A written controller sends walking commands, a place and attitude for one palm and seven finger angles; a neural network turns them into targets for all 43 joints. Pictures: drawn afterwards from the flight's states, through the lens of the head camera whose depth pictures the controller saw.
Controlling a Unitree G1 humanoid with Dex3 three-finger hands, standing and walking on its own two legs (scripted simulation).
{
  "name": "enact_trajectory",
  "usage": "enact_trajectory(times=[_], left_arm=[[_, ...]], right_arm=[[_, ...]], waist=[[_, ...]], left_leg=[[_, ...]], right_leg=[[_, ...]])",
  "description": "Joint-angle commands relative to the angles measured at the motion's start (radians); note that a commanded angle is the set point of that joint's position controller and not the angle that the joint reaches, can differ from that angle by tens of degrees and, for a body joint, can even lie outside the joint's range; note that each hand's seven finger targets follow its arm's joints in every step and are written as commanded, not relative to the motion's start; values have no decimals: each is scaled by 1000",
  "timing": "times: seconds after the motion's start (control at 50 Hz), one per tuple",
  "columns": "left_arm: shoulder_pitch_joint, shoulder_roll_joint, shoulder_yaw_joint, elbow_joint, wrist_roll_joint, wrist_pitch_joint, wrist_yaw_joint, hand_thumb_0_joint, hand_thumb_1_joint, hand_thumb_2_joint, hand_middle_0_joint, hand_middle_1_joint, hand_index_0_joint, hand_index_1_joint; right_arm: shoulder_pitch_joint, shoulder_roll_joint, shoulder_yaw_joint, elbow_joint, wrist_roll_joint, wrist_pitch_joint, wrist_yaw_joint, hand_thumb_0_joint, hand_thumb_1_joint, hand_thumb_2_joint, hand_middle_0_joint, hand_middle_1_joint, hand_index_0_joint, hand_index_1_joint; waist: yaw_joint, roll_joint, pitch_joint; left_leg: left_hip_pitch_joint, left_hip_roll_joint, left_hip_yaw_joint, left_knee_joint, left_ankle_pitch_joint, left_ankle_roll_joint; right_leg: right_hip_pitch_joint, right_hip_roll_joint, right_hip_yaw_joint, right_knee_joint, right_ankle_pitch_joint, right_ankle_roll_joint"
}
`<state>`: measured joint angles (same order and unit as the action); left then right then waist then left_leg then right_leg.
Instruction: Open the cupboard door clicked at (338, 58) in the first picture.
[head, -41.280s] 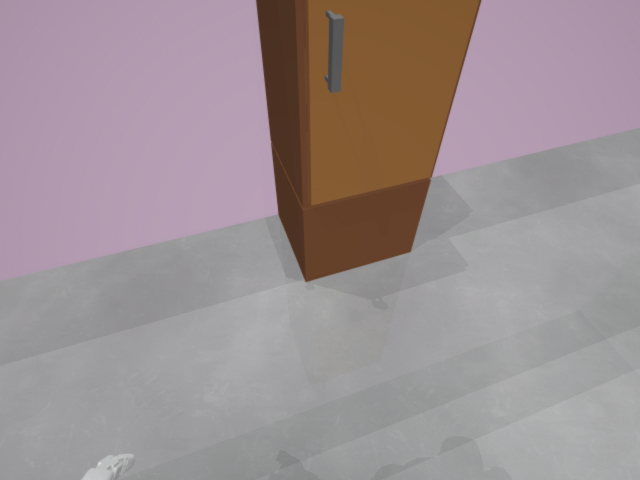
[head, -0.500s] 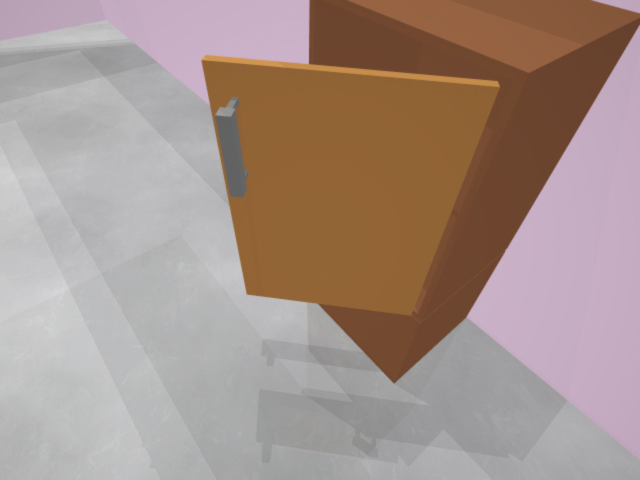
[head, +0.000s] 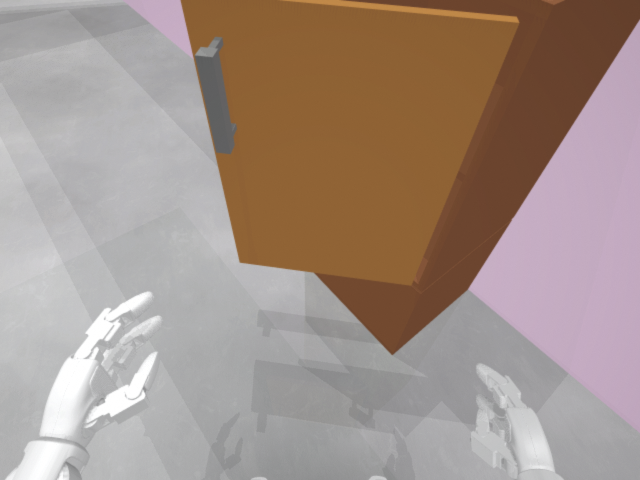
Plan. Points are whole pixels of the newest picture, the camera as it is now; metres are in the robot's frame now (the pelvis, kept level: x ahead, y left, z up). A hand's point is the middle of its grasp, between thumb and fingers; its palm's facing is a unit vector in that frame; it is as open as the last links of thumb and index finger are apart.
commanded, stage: raise the hand with hooked fingers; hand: left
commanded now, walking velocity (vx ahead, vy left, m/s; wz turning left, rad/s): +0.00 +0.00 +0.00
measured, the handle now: (221, 97) +0.59 +0.18 +0.16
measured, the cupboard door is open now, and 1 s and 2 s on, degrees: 43 43 43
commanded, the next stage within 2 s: move the hooked fingers beside the handle in 1.76 s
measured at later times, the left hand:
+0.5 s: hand (88, 348) +0.24 +0.26 +0.08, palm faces -0.03 -1.00 -0.07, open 11.1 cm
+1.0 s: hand (42, 293) +0.27 +0.29 +0.13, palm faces -0.04 -1.00 -0.08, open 13.7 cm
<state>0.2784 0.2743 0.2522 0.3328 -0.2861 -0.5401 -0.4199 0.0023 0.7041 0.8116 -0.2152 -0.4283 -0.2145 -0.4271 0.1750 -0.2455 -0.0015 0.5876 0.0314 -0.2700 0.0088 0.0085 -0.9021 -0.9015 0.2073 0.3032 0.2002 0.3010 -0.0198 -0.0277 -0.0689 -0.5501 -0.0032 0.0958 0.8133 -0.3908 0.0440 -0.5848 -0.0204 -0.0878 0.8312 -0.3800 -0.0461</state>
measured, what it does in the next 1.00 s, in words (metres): stands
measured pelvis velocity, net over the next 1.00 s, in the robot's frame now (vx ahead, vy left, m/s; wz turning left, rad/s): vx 0.01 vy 0.02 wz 0.03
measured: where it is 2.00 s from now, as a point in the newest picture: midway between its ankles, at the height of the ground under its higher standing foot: outside the picture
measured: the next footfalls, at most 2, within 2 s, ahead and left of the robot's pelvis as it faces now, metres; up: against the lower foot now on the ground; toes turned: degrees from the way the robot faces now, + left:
none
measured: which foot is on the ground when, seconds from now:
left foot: down 0.00-1.00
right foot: down 0.00-1.00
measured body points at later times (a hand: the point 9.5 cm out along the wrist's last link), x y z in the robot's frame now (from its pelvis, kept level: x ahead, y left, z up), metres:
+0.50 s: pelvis +0.01 +0.00 +0.00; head +0.06 +0.00 +0.45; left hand +0.23 +0.31 +0.09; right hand +0.18 -0.23 -0.08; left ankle +0.01 +0.09 -0.70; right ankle +0.02 -0.09 -0.70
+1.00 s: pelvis +0.01 +0.02 +0.02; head +0.02 +0.02 +0.47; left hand +0.27 +0.35 +0.14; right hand +0.20 -0.20 -0.04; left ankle +0.01 +0.09 -0.70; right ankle +0.02 -0.09 -0.70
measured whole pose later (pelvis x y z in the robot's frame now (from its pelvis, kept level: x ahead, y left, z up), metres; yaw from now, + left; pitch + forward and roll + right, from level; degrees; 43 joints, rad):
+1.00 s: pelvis +0.01 +0.02 +0.02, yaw +1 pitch +3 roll -2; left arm 0.02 0.45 0.40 0.20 -0.35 -0.06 -0.54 -0.01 -0.43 0.33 -0.30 -1.15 -0.30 -1.15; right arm 0.25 -0.27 0.07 0.56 0.07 -0.27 -0.08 0.01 -0.90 -0.90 0.21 0.30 0.20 0.30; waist 0.03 0.05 -0.04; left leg -0.36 -0.01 0.06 0.68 -0.36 0.07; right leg -0.35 -0.01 -0.12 0.61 -0.30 -0.01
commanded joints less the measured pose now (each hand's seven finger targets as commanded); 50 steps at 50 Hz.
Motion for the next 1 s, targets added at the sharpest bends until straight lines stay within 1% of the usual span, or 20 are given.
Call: enact_trajectory(times=[0.0, 0.04, 0.08, 0.12, 0.18, 0.24, 0.3, 0.34, 0.36, 0.4, 0.48, 0.56, 0.6, 0.62, 0.7, 0.76, 0.82, 0.86, 0.92, 0.98], left_arm=[[47, 302, 241, -229, -108, -53, -166, 0, 480, 720, -230, -570, -230, -570], [-62, 270, 235, -394, -166, -57, -157, 0, 433, 700, -233, -600, -233, -600], [-132, 243, 202, -548, -181, -72, -116, 0, 387, 680, -237, -630, -237, -630], [-171, 218, 146, -566, -154, -59, -95, 0, 340, 660, -240, -660, -240, -660], [-153, 183, 69, -457, -98, 16, -102, 0, 270, 630, -245, -705, -245, -705], [-67, 249, 109, -362, -80, 147, -149, 0, 200, 600, -250, -750, -250, -750], [-2, 346, 243, -342, -108, 246, -158, 0, 130, 570, -255, -795, -255, -795], [18, 349, 300, -415, -152, 252, -133, 0, 83, 550, -258, -825, -258, -825], [27, 332, 314, -421, -175, 246, -116, 0, 60, 540, -260, -840, -260, -840], [-3, 328, 333, -443, -202, 225, -85, 0, 13, 520, -263, -870, -263, -870], [-55, 238, 210, -410, -170, 204, -75, 0, -80, 480, -270, -930, -270, -930], [-177, 277, 156, -383, -118, 255, -117, 0, -173, 440, -277, -990, -277, -990], [-267, 352, 196, -416, -112, 269, -118, 0, -220, 420, -280, -1020, -280, -1020], [-299, 380, 221, -454, -108, 266, -115, 0, -243, 410, -282, -1035, -282, -1035], [-333, 450, 308, -470, -120, 255, -72, 0, -337, 370, -288, -1095, -288, -1095], [-314, 382, 281, -371, -135, 284, -67, 0, -407, 340, -293, -1140, -293, -1140], [-354, 357, 231, -313, -121, 357, -96, 0, -477, 310, -298, -1185, -298, -1185], [-380, 350, 200, -298, -103, 406, -111, 0, -500, 300, -300, -1200, -300, -1200], [-449, 393, 213, -319, -87, 442, -123, 0, -500, 300, -300, -1200, -300, -1200], [-535, 455, 273, -366, -92, 425, -109, 0, -500, 300, -300, -1200, -300, -1200]], right_arm=[[-31, -184, -73, -213, 7, -49, -25, 0, -900, -900, 200, 300, 200, 300], [-10, -153, -65, -220, 9, -50, -41, 0, -900, -900, 200, 300, 200, 300], [16, -148, -57, -192, 2, -63, -54, 0, -900, -900, 200, 300, 200, 300], [48, -159, -54, -144, -6, -74, -63, 0, -900, -900, 200, 300, 200, 300], [51, -167, -54, -113, 8, -84, -74, 0, -900, -900, 200, 300, 200, 300], [44, -178, -54, -136, 23, -68, -82, 0, -900, -900, 200, 300, 200, 300], [14, -176, -49, -173, 24, -48, -82, 0, -900, -900, 200, 300, 200, 300], [-1, -150, -37, -204, 23, -43, -77, 0, -900, -900, 200, 300, 200, 300], [-3, -142, -35, -208, 23, -44, -78, 0, -900, -900, 200, 300, 200, 300], [-2, -140, -25, -206, 17, -49, -74, 0, -900, -900, 200, 300, 200, 300], [25, -155, -27, -184, 25, -64, -73, 0, -900, -900, 200, 300, 200, 300], [37, -176, -27, -169, 35, -71, -88, 0, -900, -900, 200, 300, 200, 300], [32, -184, -24, -165, 32, -74, -99, 0, -900, -900, 200, 300, 200, 300], [30, -178, -23, -165, 32, -74, -103, 0, -900, -900, 200, 300, 200, 300], [19, -168, -8, -157, 26, -79, -111, 0, -900, -900, 200, 300, 200, 300], [8, -159, 0, -151, 36, -69, -112, 0, -900, -900, 200, 300, 200, 300], [10, -165, 4, -154, 43, -61, -108, 0, -900, -900, 200, 300, 200, 300], [14, -170, 4, -162, 46, -57, -107, 0, -900, -900, 200, 300, 200, 300], [14, -173, 5, -170, 44, -49, -104, 0, -900, -900, 200, 300, 200, 300], [4, -168, 10, -172, 39, -48, -109, 0, -900, -900, 200, 300, 200, 300]], waist=[[81, 75, -264], [53, 143, -294], [29, 213, -312], [-10, 210, -266], [-47, 165, -165], [-11, 99, -192], [54, 52, -271], [74, 46, -315], [76, 10, -304], [86, 24, -260], [32, 61, -190], [6, 88, -158], [15, 95, -166], [21, 114, -213], [50, 153, -202], [44, 146, -122], [42, 187, -97], [36, 143, -90], [38, 117, -117], [41, 95, -162]], left_leg=[[-77, -33, -73, 39, 171, -31], [-27, -19, -84, 54, 159, -22], [46, -5, -110, 63, 255, -15], [60, 8, -126, 82, 306, -13], [18, 13, -140, 71, 238, -6], [1, 8, -137, 33, 233, -4], [9, 3, -131, 8, 317, -7], [28, 3, -128, -19, 343, -12], [22, 4, -127, -29, 337, -15], [23, 5, -129, -44, 335, -23], [66, 7, -119, -77, 262, -20], [92, 12, -128, -109, 192, -9], [118, 14, -141, -128, 193, -9], [154, 15, -142, -141, 209, -7], [205, 18, -157, -184, 238, -20], [212, 23, -158, -223, 217, -27], [242, 23, -161, -254, 243, -32], [247, 26, -170, -267, 252, -29], [279, 23, -172, -279, 285, -27], [323, 25, -184, -291, 289, -28]], right_leg=[[122, -9, 154, -44, 111, 10], [123, -5, 173, -73, 70, 20], [103, 17, 131, -35, 215, 17], [45, 32, 111, -17, 287, 12], [-13, 34, 85, -43, 226, 23], [65, 21, 104, -90, 223, 32], [202, 12, 110, -98, 322, 40], [263, 6, 96, -102, 378, 45], [273, 7, 89, -108, 389, 49], [268, 23, 78, -110, 379, 36], [159, 28, 54, -138, 260, 38], [132, 24, 62, -182, 165, 36], [164, 26, 65, -194, 148, 27], [190, 25, 62, -199, 159, 25], [237, 37, 38, -214, 175, 12], [223, 37, 18, -237, 174, 15], [235, 36, 15, -257, 208, 13], [234, 34, 12, -267, 219, 19], [262, 37, 17, -285, 244, 17], [280, 38, 16, -297, 239, 16]])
